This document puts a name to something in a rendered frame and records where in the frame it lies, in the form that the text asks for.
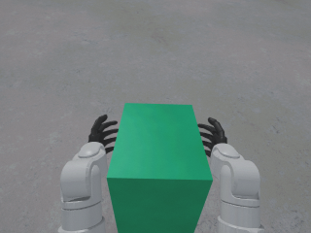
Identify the robot right forearm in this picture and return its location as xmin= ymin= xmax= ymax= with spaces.
xmin=210 ymin=143 xmax=265 ymax=233

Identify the robot right hand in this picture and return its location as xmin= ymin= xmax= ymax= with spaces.
xmin=197 ymin=117 xmax=227 ymax=157

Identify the robot left forearm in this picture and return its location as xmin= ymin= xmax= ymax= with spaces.
xmin=57 ymin=142 xmax=109 ymax=233

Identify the robot left hand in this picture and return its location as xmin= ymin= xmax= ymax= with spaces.
xmin=88 ymin=115 xmax=119 ymax=153

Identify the carton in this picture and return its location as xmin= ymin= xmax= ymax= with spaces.
xmin=106 ymin=103 xmax=213 ymax=233

